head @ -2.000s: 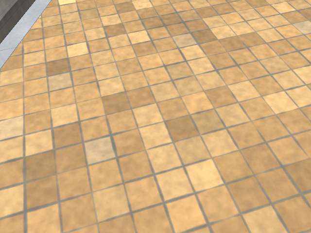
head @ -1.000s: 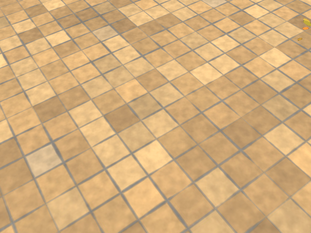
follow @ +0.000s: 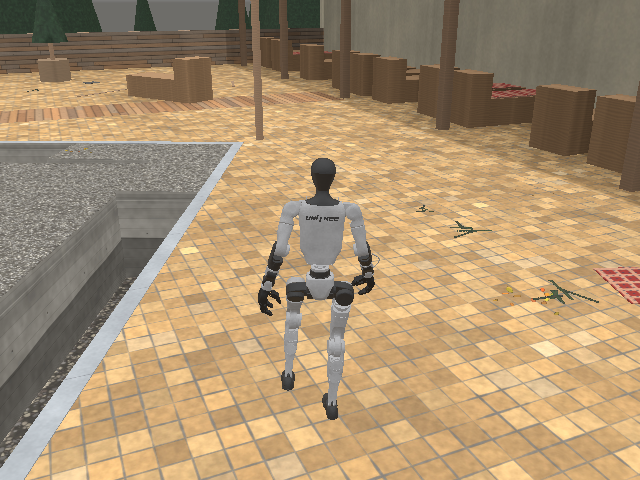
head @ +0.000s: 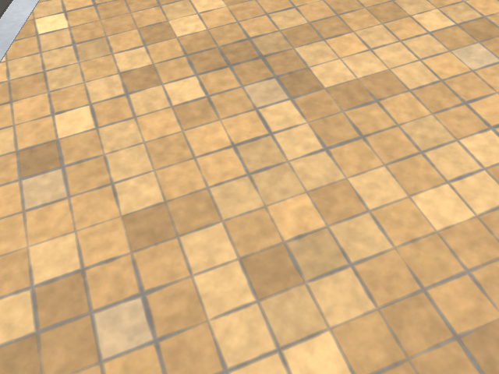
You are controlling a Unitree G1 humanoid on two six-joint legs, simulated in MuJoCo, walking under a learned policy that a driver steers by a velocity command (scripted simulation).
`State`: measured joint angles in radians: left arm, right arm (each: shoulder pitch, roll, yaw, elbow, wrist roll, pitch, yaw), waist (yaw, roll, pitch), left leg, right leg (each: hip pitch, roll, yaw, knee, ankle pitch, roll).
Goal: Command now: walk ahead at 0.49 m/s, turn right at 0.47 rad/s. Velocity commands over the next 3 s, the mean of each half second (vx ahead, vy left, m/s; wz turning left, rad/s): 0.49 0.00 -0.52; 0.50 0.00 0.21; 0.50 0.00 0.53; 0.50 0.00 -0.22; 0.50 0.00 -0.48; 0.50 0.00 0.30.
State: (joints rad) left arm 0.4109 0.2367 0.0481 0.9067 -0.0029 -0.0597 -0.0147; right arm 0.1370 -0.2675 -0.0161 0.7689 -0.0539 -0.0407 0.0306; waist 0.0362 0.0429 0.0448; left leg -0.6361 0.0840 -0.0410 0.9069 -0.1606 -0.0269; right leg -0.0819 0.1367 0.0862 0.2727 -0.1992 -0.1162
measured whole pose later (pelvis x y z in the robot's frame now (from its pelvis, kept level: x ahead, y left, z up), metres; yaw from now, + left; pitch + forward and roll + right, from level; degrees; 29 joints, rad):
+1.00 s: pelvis +0.51 -0.09 +0.00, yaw -7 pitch +1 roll -1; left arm 0.36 0.24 0.04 0.89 0.02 -0.09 0.01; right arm 0.23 -0.28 -0.07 0.86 -0.03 0.00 0.05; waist 0.01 0.05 0.03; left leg -0.64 0.08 0.00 1.04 -0.16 0.04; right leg -0.06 0.01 -0.19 0.27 -0.22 -0.05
